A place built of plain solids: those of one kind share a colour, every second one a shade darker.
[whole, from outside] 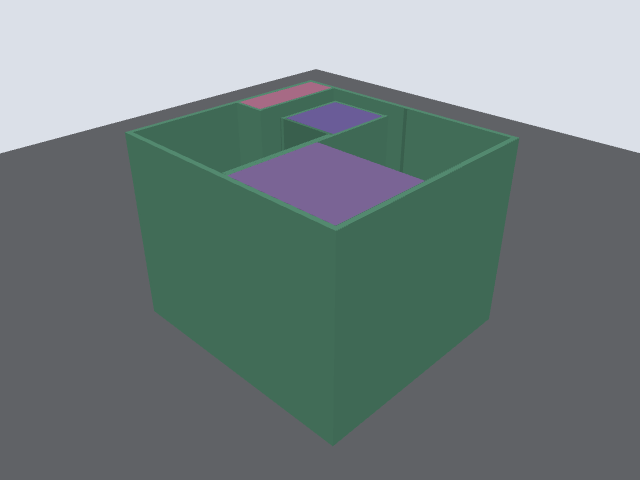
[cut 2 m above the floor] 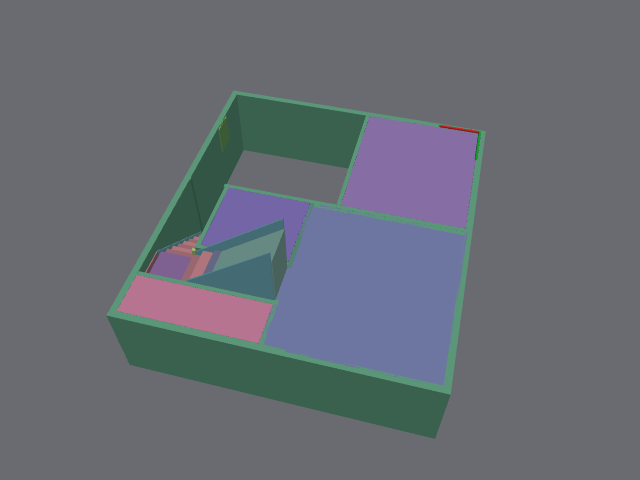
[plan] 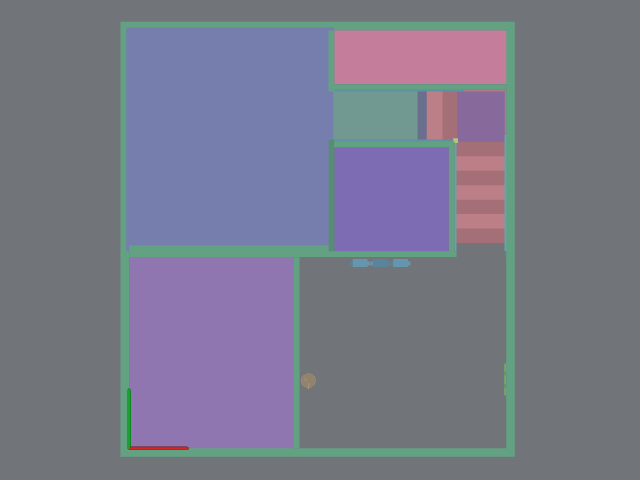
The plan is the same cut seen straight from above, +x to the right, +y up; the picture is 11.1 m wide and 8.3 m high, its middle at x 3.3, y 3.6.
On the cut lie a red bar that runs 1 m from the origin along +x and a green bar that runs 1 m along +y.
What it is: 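A lodging house's back stair, a dwelling of no particular year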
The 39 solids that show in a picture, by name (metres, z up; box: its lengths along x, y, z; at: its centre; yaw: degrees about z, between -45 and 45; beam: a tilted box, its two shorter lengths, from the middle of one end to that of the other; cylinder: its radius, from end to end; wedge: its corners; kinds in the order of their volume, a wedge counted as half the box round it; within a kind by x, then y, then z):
{
 "beside_lower_1": {"box": [2.85, 3.31, 5.79], "at": [1.43, 1.65, 2.85]},
 "upper_1": {"box": [3.6, 3.87, 3.44], "at": [1.75, 5.34, 1.67]},
 "wall_1": {"box": [0.15, 7.53, 5.79], "at": [-0.07, 3.61, 2.85]},
 "wall_2": {"box": [3.45, 0.1, 5.79], "at": [1.72, 3.46, 2.85]},
 "wall_3": {"box": [5.66, 0.1, 5.79], "at": [2.83, 3.35, 2.85]},
 "wall_4": {"box": [0.1, 3.31, 2.8], "at": [2.9, 1.65, 1.35]},
 "wall_5": {"box": [6.82, 0.15, 5.79], "at": [3.26, -0.07, 2.85]},
 "wall_6": {"box": [6.82, 0.15, 5.79], "at": [3.26, 7.3, 2.85]},
 "wall_7": {"box": [0.1, 1.93, 5.79], "at": [3.5, 4.37, 2.85]},
 "wall_8": {"box": [0.1, 1.06, 5.79], "at": [3.5, 6.7, 2.85]},
 "wall_9": {"box": [2.18, 0.1, 5.79], "at": [4.54, 5.25, 2.85]},
 "wall_10": {"box": [3.07, 0.1, 5.79], "at": [4.98, 6.25, 2.85]},
 "wall_11": {"box": [0.1, 2.0, 5.79], "at": [5.58, 4.3, 2.85]},
 "wall_12": {"box": [0.029, 0.1, 5.79], "at": [6.51, 3.35, 2.85]},
 "wall_13": {"box": [0.15, 7.53, 5.79], "at": [6.59, 3.61, 2.85]},
 "beside_box_1": {"box": [1.98, 1.8, 5.79], "at": [4.54, 4.3, 2.85]},
 "behind_box_1": {"box": [2.97, 0.93, 5.79], "at": [5.03, 6.76, 2.85]},
 "carriage_1": {"wedge": [[3.53, 5.33, -0.05], [3.53, 5.33, 3.26], [3.53, 6.17, -0.05], [3.53, 6.17, 3.26], [5.67, 5.33, -0.05], [5.67, 5.33, 1.55], [5.67, 6.17, -0.05], [5.67, 6.17, 1.55]]},
 "string_1": {"wedge": [[3.55, 5.3, -0.05], [3.55, 5.3, 3.52], [3.55, 5.34, -0.05], [3.55, 5.34, 3.52], [5.61, 5.3, -0.05], [5.61, 5.3, 1.88], [5.61, 5.34, -0.05], [5.61, 5.34, 1.88]]},
 "string_2": {"wedge": [[3.55, 6.17, -0.05], [3.55, 6.17, 3.52], [3.55, 6.2, -0.05], [3.55, 6.2, 3.52], [5.8, 6.17, -0.05], [5.8, 6.17, 1.74], [5.8, 6.2, -0.05], [5.8, 6.2, 1.74]]},
 "string_3": {"wedge": [[5.63, 3.41, -0.05], [5.63, 3.41, 0.14], [5.63, 5.29, -0.05], [5.63, 5.29, 1.63], [5.66, 3.41, -0.05], [5.66, 3.41, 0.14], [5.66, 5.29, -0.05], [5.66, 5.29, 1.63]]},
 "string_4": {"wedge": [[6.49, 3.41, -0.05], [6.49, 3.41, 0.14], [6.49, 5.42, -0.05], [6.49, 5.42, 1.74], [6.52, 3.41, -0.05], [6.52, 3.41, 0.14], [6.52, 5.42, -0.05], [6.52, 5.42, 1.74]]},
 "tread_1": {"wedge": [[5.12, 5.32, 1.89], [5.12, 5.32, 1.99], [5.12, 6.18, 1.89], [5.12, 6.18, 1.99], [5.42, 5.32, 1.89], [5.42, 5.32, 1.99], [5.42, 6.18, 1.89], [5.42, 6.18, 1.99]]},
 "tread_2": {"wedge": [[5.37, 5.32, 1.7], [5.37, 5.32, 1.8], [5.37, 6.18, 1.7], [5.37, 6.18, 1.8], [5.67, 5.32, 1.69], [5.67, 5.32, 1.79], [5.67, 6.18, 1.69], [5.67, 6.18, 1.79]]},
 "tread_3": {"wedge": [[5.65, 3.55, 0.1], [5.65, 3.55, 0.2], [5.65, 3.85, 0.1], [5.65, 3.85, 0.2], [6.5, 3.55, 0.1], [6.5, 3.55, 0.2], [6.5, 3.85, 0.1], [6.5, 3.85, 0.2]]},
 "tread_4": {"wedge": [[5.65, 3.8, 0.3], [5.65, 3.8, 0.4], [5.65, 4.1, 0.3], [5.65, 4.1, 0.4], [6.5, 3.8, 0.3], [6.5, 3.8, 0.4], [6.5, 4.1, 0.3], [6.5, 4.1, 0.4]]},
 "tread_5": {"wedge": [[5.65, 4.05, 0.5], [5.65, 4.05, 0.6], [5.65, 4.35, 0.5], [5.65, 4.35, 0.6], [6.5, 4.05, 0.5], [6.5, 4.05, 0.6], [6.5, 4.35, 0.5], [6.5, 4.35, 0.6]]},
 "tread_6": {"wedge": [[5.65, 4.3, 0.7], [5.65, 4.3, 0.8], [5.65, 4.6, 0.7], [5.65, 4.6, 0.8], [6.5, 4.3, 0.7], [6.5, 4.3, 0.8], [6.5, 4.6, 0.7], [6.5, 4.6, 0.8]]},
 "tread_7": {"wedge": [[5.65, 4.55, 0.9], [5.65, 4.55, 1.0], [5.65, 4.85, 0.9], [5.65, 4.85, 1.0], [6.5, 4.55, 0.9], [6.5, 4.55, 1.0], [6.5, 4.85, 0.9], [6.5, 4.85, 1.0]]},
 "tread_8": {"wedge": [[5.65, 4.8, 1.1], [5.65, 4.8, 1.2], [5.65, 5.1, 1.1], [5.65, 5.1, 1.2], [6.5, 4.8, 1.1], [6.5, 4.8, 1.2], [6.5, 5.1, 1.1], [6.5, 5.1, 1.2]]},
 "tread_9": {"wedge": [[5.65, 5.05, 1.3], [5.65, 5.05, 1.4], [5.65, 5.35, 1.3], [5.65, 5.35, 1.4], [6.5, 5.05, 1.3], [6.5, 5.05, 1.4], [6.5, 5.35, 1.3], [6.5, 5.35, 1.4]]},
 "coat_pegs_1": {"box": [0.26, 0.15, 0.83], "at": [4.0, 3.2, 1.14]},
 "coat_pegs_2": {"box": [0.26, 0.15, 0.68], "at": [4.34, 3.2, 1.22]},
 "coat_pegs_3": {"box": [0.26, 0.15, 0.55], "at": [4.7, 3.2, 1.28]},
 "string_turn_1": {"box": [0.029, 0.78, 1.79], "at": [6.51, 5.81, 0.84]},
 "landing_1": {"wedge": [[5.61, 5.3, 1.5], [5.61, 5.3, 1.6], [5.61, 6.18, 1.5], [5.61, 6.18, 1.6], [6.5, 5.3, 1.5], [6.5, 5.3, 1.6], [6.5, 6.18, 1.5], [6.5, 6.18, 1.6]]},
 "stick_bin_1": {"cylinder": 0.12, "from": [3.1, 1.17, 0.02], "to": [3.1, 1.17, 0.58]},
 "riser_1": {"wedge": [[4.87, 5.32, 2.07], [4.87, 5.32, 2.1], [4.87, 6.18, 2.07], [4.87, 6.18, 2.1], [5.15, 5.32, 1.96], [5.15, 5.32, 2.1], [5.15, 6.18, 1.96], [5.15, 6.18, 2.1]]},
 "wall_mirror_1": {"box": [0.034, 0.55, 0.77], "at": [6.5, 1.19, 1.58]}
}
